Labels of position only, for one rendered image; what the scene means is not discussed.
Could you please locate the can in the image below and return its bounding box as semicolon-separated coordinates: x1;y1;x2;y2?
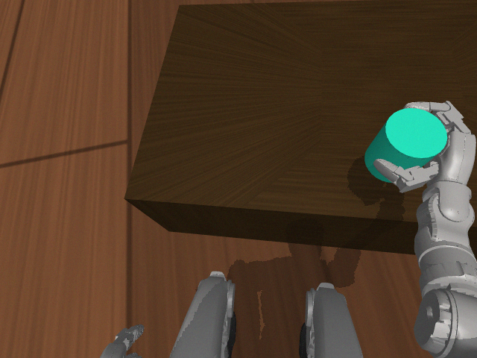
364;108;447;183

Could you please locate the right robot hand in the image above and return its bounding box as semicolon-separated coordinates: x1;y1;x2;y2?
373;101;476;193

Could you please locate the left robot hand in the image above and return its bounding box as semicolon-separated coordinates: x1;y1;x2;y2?
100;324;144;358

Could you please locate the right robot arm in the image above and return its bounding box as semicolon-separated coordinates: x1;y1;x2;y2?
414;180;477;358

